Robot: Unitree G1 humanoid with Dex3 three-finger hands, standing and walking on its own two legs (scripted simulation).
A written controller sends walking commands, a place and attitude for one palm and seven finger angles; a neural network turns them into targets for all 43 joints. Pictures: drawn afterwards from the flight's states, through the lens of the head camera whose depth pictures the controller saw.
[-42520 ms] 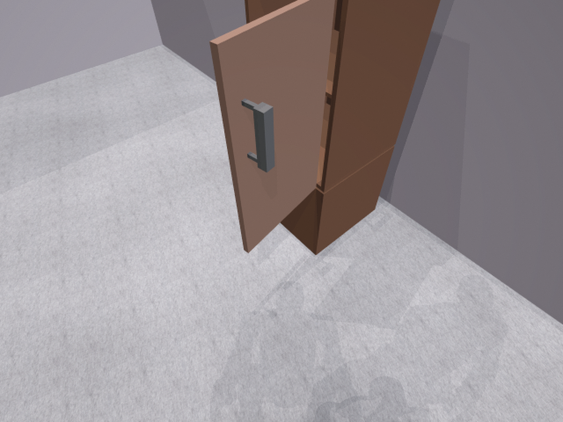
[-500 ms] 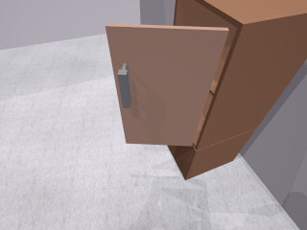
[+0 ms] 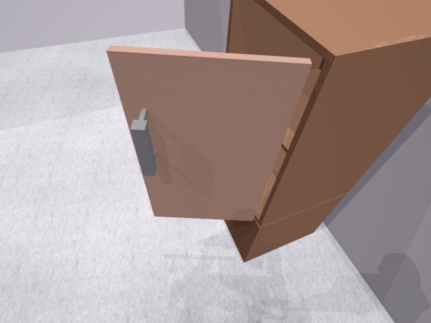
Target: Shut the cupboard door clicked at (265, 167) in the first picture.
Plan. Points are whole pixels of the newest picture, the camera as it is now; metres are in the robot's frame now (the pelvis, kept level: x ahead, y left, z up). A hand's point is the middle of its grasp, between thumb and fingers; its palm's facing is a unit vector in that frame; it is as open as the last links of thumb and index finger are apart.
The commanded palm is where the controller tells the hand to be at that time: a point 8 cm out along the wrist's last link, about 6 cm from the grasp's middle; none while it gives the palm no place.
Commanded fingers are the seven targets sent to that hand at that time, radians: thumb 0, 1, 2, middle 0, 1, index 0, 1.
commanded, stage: come to a stop and stand still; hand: left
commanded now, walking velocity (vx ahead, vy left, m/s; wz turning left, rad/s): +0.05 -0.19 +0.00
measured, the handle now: (147, 142) +0.45 +0.18 +0.05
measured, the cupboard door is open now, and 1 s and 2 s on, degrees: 66 66 66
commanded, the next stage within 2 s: none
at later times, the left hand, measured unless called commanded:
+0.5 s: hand out of the picture +0.07 +0.16 -0.20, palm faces +0.11 -0.98 -0.19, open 7.3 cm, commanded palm none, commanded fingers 0.00 0.90 0.90 -0.20 -0.30 -0.20 -0.30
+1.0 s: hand out of the picture -0.02 +0.12 -0.18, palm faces +0.04 -0.98 -0.17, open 7.4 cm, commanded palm none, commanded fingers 0.00 0.90 0.90 -0.20 -0.30 -0.20 -0.30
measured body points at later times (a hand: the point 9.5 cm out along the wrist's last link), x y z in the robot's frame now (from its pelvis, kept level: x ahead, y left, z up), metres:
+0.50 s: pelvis +0.03 -0.03 -0.01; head +0.06 +0.00 +0.43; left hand +0.07 +0.21 -0.18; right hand +0.12 -0.27 -0.15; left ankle +0.06 +0.05 -0.74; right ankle +0.05 -0.17 -0.73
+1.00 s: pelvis +0.00 -0.05 +0.00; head +0.01 -0.05 +0.45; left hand -0.02 +0.17 -0.16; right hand +0.00 -0.28 -0.16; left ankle +0.06 +0.05 -0.74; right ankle -0.07 -0.17 -0.74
